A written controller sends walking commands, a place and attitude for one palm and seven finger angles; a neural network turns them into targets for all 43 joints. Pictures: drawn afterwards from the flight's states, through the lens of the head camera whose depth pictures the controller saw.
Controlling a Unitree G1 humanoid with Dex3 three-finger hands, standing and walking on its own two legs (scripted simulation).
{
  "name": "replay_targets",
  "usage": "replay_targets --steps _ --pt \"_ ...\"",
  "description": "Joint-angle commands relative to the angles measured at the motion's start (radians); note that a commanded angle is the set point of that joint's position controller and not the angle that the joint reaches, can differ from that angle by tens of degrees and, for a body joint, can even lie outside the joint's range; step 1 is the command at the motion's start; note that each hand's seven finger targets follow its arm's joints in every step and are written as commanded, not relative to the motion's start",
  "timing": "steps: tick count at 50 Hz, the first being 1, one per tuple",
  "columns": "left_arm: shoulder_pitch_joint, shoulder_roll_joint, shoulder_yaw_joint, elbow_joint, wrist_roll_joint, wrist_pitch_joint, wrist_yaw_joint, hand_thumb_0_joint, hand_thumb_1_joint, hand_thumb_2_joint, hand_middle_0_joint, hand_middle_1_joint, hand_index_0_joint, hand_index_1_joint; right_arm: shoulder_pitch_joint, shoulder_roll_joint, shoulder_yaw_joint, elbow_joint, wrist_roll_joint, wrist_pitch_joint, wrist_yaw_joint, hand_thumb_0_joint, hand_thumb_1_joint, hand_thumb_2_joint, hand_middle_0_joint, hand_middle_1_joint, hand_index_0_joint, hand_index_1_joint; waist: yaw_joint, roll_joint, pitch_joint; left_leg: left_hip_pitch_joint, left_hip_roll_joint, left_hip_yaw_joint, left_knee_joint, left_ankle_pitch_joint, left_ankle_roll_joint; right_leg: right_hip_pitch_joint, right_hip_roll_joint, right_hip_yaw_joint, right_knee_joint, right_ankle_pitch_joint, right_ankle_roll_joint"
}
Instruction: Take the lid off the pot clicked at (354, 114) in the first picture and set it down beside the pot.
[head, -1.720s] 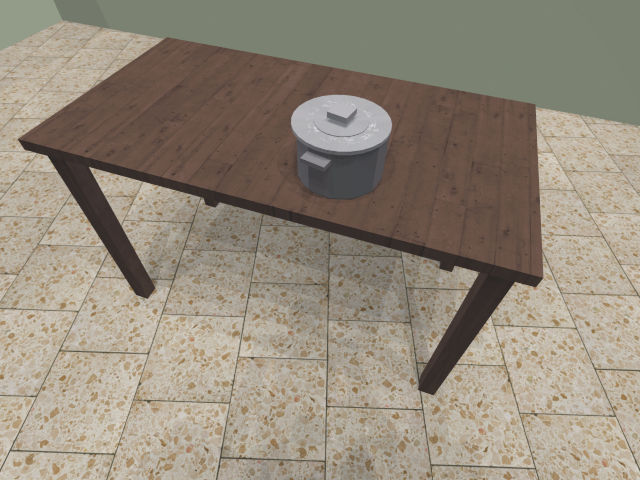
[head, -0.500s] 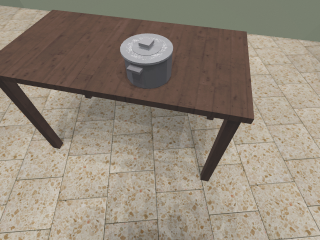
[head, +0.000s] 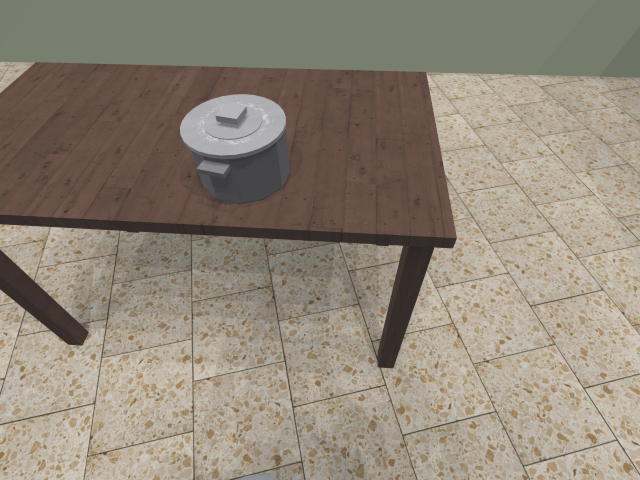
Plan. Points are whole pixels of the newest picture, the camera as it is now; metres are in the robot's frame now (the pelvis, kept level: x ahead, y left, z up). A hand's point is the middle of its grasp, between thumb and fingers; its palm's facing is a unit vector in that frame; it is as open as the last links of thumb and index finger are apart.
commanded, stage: take the last steps up to it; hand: left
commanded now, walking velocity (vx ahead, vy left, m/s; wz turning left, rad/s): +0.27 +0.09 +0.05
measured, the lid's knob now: (231, 113) +0.69 +0.21 +0.07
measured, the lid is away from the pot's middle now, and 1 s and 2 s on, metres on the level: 0.00 0.00 0.00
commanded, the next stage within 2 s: come to a stop and stand still in 0.46 s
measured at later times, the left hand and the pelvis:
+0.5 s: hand (152, 455) +0.17 +0.27 -0.17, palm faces +0.07 -0.98 -0.19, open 7.4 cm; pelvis +0.13 +0.08 +0.01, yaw +1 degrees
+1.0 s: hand (182, 405) +0.25 +0.25 -0.18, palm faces +0.07 -0.98 -0.20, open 7.3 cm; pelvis +0.17 +0.07 -0.01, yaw +2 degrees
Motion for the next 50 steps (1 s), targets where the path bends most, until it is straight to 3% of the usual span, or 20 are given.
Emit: replay_targets --steps 1,8,11,12,13,14,15,18,21,28,32,34,35,36,37,39,41,45,48,50 --pt "0.087 0.160 0.048 -0.019 0.001 -0.044 0.018 0.000 0.900 0.900 -0.200 -0.300 -0.200 -0.300 -0.054 -0.052 -0.018 -0.096 0.004 -0.051 0.010 0.000 -0.900 -0.900 0.200 0.300 0.200 0.300 0.015 -0.154 0.028 -0.218 0.023 -0.033 0.033 0.097 -0.017 0.130 -0.264 0.293 -0.290 0.129 -0.183" --pt "0.111 0.192 0.054 0.022 0.007 -0.051 0.015 0.000 0.900 0.900 -0.200 -0.300 -0.200 -0.300 -0.084 -0.029 -0.016 -0.119 0.019 -0.069 0.019 0.000 -0.900 -0.900 0.200 0.300 0.200 0.300 0.019 -0.183 0.041 -0.062 0.001 -0.010 -0.208 0.161 -0.013 0.077 -0.283 0.196 -0.261 0.206 -0.141" --pt "0.055 0.174 0.058 0.018 0.005 -0.039 0.010 0.000 0.900 0.900 -0.200 -0.300 -0.200 -0.300 0.084 -0.045 -0.018 -0.064 0.017 -0.088 0.009 0.000 -0.900 -0.900 0.200 0.300 0.200 0.300 -0.057 -0.117 0.012 0.261 -0.045 0.015 -0.420 0.268 0.002 -0.069 -0.195 0.092 -0.106 0.133 -0.079" --pt "0.063 0.143 0.050 0.018 0.002 -0.035 0.005 0.000 0.900 0.900 -0.200 -0.300 -0.200 -0.300 0.199 -0.100 -0.030 -0.028 0.010 -0.097 -0.002 0.000 -0.900 -0.900 0.200 0.300 0.200 0.300 -0.095 0.032 -0.043 0.395 -0.002 -0.053 -0.488 0.242 0.020 -0.111 -0.130 0.042 0.119 0.119 -0.059" --pt "0.110 0.087 0.043 0.004 -0.010 -0.027 -0.003 0.000 0.900 0.900 -0.200 -0.300 -0.200 -0.300 0.268 -0.204 -0.052 -0.016 -0.009 -0.101 -0.011 0.000 -0.900 -0.900 0.200 0.300 0.200 0.300 -0.090 0.342 -0.091 0.502 0.257 -0.416 -0.603 0.242 0.101 -0.309 -0.004 -0.080 0.415 -0.205 -0.005" --pt "0.094 0.080 0.035 -0.021 -0.002 -0.020 0.005 0.000 0.900 0.900 -0.200 -0.300 -0.200 -0.300 0.309 -0.240 -0.056 -0.024 0.002 -0.079 -0.018 0.000 -0.900 -0.900 0.200 0.300 0.200 0.300 -0.096 0.326 -0.072 0.410 0.330 -0.581 -0.722 0.118 0.173 -0.364 0.022 -0.007 0.601 -0.332 -0.009" --pt "0.066 0.078 0.039 -0.026 0.001 -0.022 0.007 0.000 0.900 0.900 -0.200 -0.300 -0.200 -0.300 0.229 -0.217 -0.048 -0.046 -0.006 -0.067 -0.017 0.000 -0.900 -0.900 0.200 0.300 0.200 0.300 -0.075 0.237 -0.007 0.308 0.329 -0.588 -0.756 -0.039 0.214 -0.398 -0.024 0.035 0.701 -0.286 -0.026" --pt "0.032 0.073 0.041 0.013 0.008 -0.025 -0.011 0.000 0.900 0.900 -0.200 -0.300 -0.200 -0.300 0.095 -0.072 0.000 -0.071 -0.001 -0.095 -0.027 0.000 -0.900 -0.900 0.200 0.300 0.200 0.300 -0.007 0.070 0.033 0.169 0.189 -0.365 -0.761 0.180 0.164 -0.377 -0.083 0.041 0.730 -0.031 -0.008" --pt "0.072 0.058 0.037 0.026 0.005 -0.009 -0.012 0.000 0.900 0.900 -0.200 -0.300 -0.200 -0.300 0.092 -0.056 0.006 -0.057 0.011 -0.115 -0.032 0.000 -0.900 -0.900 0.200 0.300 0.200 0.300 0.018 0.060 -0.040 0.207 0.149 -0.224 -0.744 0.425 0.163 -0.334 -0.085 0.020 0.667 0.031 0.019" --pt "-0.071 0.051 0.030 -0.041 0.007 0.006 -0.009 0.000 0.900 0.900 -0.200 -0.300 -0.200 -0.300 0.156 -0.059 0.000 -0.020 0.004 -0.105 -0.036 0.000 -0.900 -0.900 0.200 0.300 0.200 0.300 -0.025 0.028 0.008 0.292 0.174 -0.209 -0.748 0.441 0.218 -0.381 -0.091 -0.016 0.391 0.018 0.035" --pt "-0.063 0.017 0.008 -0.026 -0.003 -0.007 0.011 0.000 0.900 0.900 -0.200 -0.300 -0.200 -0.300 0.154 -0.044 0.015 0.006 0.001 -0.096 -0.049 0.000 -0.900 -0.900 0.200 0.300 0.200 0.300 -0.019 0.005 -0.053 0.284 0.164 -0.153 -0.581 0.859 0.170 -0.132 -0.047 -0.022 0.093 0.088 0.031" --pt "0.036 0.064 0.013 0.013 -0.005 -0.017 0.022 0.000 0.900 0.900 -0.200 -0.300 -0.200 -0.300 0.141 -0.036 0.017 0.017 0.017 -0.088 -0.048 0.000 -0.900 -0.900 0.200 0.300 0.200 0.300 0.021 -0.048 -0.102 0.230 0.113 -0.116 -0.475 0.742 0.085 0.067 -0.063 0.007 -0.113 0.319 0.035" --pt "0.070 0.108 0.020 0.031 -0.003 -0.024 0.031 0.000 0.900 0.900 -0.200 -0.300 -0.200 -0.300 0.145 -0.012 0.016 0.015 0.024 -0.085 -0.047 0.000 -0.900 -0.900 0.200 0.300 0.200 0.300 0.018 -0.107 -0.122 0.125 0.043 -0.087 -0.421 0.530 0.034 0.177 -0.157 0.144 -0.073 0.653 -0.009" --pt "0.071 0.144 0.021 0.041 -0.005 -0.028 0.035 0.000 0.900 0.900 -0.200 -0.300 -0.200 -0.300 0.154 -0.002 0.012 0.012 0.033 -0.072 -0.046 0.000 -0.900 -0.900 0.200 0.300 0.200 0.300 -0.001 -0.136 -0.105 0.071 -0.010 -0.060 -0.426 0.256 -0.002 0.166 -0.282 0.246 -0.025 0.891 -0.102" --pt "0.046 0.168 0.019 0.038 -0.008 -0.021 0.034 0.000 0.900 0.900 -0.200 -0.300 -0.200 -0.300 0.176 0.010 0.006 0.019 0.034 -0.057 -0.047 0.000 -0.900 -0.900 0.200 0.300 0.200 0.300 -0.019 -0.117 -0.081 0.095 -0.033 -0.063 -0.432 0.144 -0.009 0.097 -0.332 0.241 -0.024 0.897 -0.150" --pt "0.004 0.156 0.026 0.027 -0.007 -0.012 0.043 0.000 0.900 0.900 -0.200 -0.300 -0.200 -0.300 0.186 0.024 0.001 0.034 0.028 -0.031 -0.049 0.000 -0.900 -0.900 0.200 0.300 0.200 0.300 -0.029 -0.185 -0.084 0.129 -0.021 -0.052 -0.368 0.200 -0.012 0.050 -0.304 0.229 -0.034 0.860 -0.168" --pt "0.009 0.156 0.030 0.022 -0.005 -0.008 0.051 0.000 0.900 0.900 -0.200 -0.300 -0.200 -0.300 0.151 0.010 -0.006 0.025 0.026 -0.022 -0.051 0.000 -0.900 -0.900 0.200 0.300 0.200 0.300 -0.007 -0.225 -0.101 0.086 -0.039 -0.048 -0.271 0.008 -0.021 0.086 -0.327 0.267 -0.052 0.956 -0.203" --pt "0.019 0.172 0.056 0.008 0.006 0.000 0.061 0.000 0.900 0.900 -0.200 -0.300 -0.200 -0.300 0.087 -0.002 -0.020 -0.010 0.025 -0.012 -0.051 0.000 -0.900 -0.900 0.200 0.300 0.200 0.300 0.027 -0.153 -0.157 -0.015 -0.051 -0.084 -0.095 -0.110 -0.032 0.163 -0.361 0.298 -0.061 1.010 -0.258" --pt "-0.044 0.180 0.061 -0.019 0.012 0.009 0.059 0.000 0.900 0.900 -0.200 -0.300 -0.200 -0.300 0.109 0.012 -0.022 -0.022 0.026 -0.007 -0.042 0.000 -0.900 -0.900 0.200 0.300 0.200 0.300 -0.008 -0.145 -0.177 0.069 -0.048 -0.079 -0.182 -0.019 -0.031 0.065 -0.326 0.249 -0.070 0.818 -0.219" --pt "-0.093 0.183 0.059 -0.034 0.011 0.017 0.053 0.000 0.900 0.900 -0.200 -0.300 -0.200 -0.300 0.174 0.024 -0.021 -0.007 0.023 -0.012 -0.034 0.000 -0.900 -0.900 0.200 0.300 0.200 0.300 -0.047 -0.159 -0.178 0.231 -0.066 -0.027 -0.348 0.159 -0.029 -0.073 -0.282 0.198 -0.070 0.529 -0.141"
